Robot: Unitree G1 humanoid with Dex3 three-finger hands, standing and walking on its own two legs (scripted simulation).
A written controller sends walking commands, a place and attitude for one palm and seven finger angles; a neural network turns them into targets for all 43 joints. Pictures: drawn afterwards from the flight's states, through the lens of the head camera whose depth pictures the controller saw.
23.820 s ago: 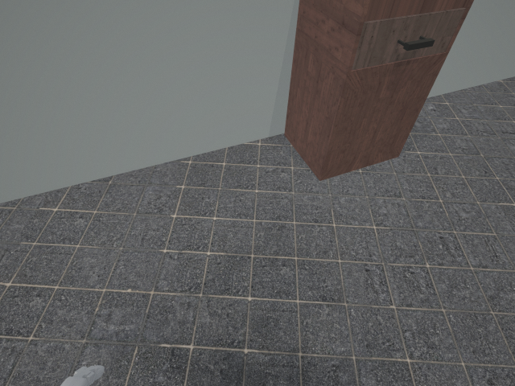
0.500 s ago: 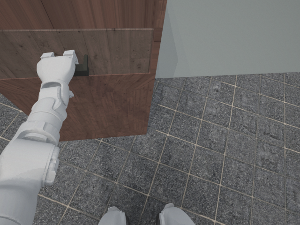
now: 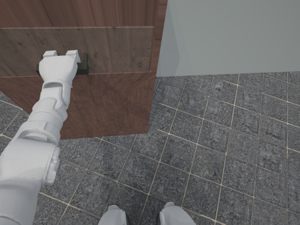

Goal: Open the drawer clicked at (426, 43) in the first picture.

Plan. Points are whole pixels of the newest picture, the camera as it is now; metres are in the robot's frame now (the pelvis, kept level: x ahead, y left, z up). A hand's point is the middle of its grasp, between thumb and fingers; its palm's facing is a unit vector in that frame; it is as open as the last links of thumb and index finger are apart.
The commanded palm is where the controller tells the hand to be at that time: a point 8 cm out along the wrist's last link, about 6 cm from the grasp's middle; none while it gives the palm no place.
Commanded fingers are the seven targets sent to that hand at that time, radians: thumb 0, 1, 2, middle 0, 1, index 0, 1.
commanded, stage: pull the drawer open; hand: left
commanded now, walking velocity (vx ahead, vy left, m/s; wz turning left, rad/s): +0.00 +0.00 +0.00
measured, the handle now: (64, 63) +0.57 +0.19 +0.02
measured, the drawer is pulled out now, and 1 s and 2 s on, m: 0.00 0.10 0.23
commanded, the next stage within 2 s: none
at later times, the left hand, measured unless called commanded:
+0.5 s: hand (65, 94) +0.48 +0.19 +0.00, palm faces -0.06 -0.06 -1.00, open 5.7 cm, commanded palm +0.44 +0.19 +0.06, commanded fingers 0.00 0.90 0.90 -0.40 -1.35 -0.40 -1.35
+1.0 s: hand (62, 115) +0.41 +0.19 +0.00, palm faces -0.04 -0.04 -1.00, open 5.7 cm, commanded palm +0.39 +0.19 +0.06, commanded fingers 0.00 0.90 0.90 -0.40 -1.35 -0.40 -1.35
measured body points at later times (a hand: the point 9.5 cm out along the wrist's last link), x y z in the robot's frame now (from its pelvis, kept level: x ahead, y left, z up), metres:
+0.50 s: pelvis +0.02 +0.00 +0.01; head +0.12 +0.00 +0.45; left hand +0.47 +0.19 +0.06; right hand +0.03 -0.27 -0.12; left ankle +0.01 +0.09 -0.68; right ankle -0.01 -0.12 -0.68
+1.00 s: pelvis +0.01 -0.01 +0.02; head +0.09 -0.02 +0.47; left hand +0.41 +0.19 +0.06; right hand +0.10 -0.27 -0.12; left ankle +0.01 +0.09 -0.68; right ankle -0.01 -0.12 -0.68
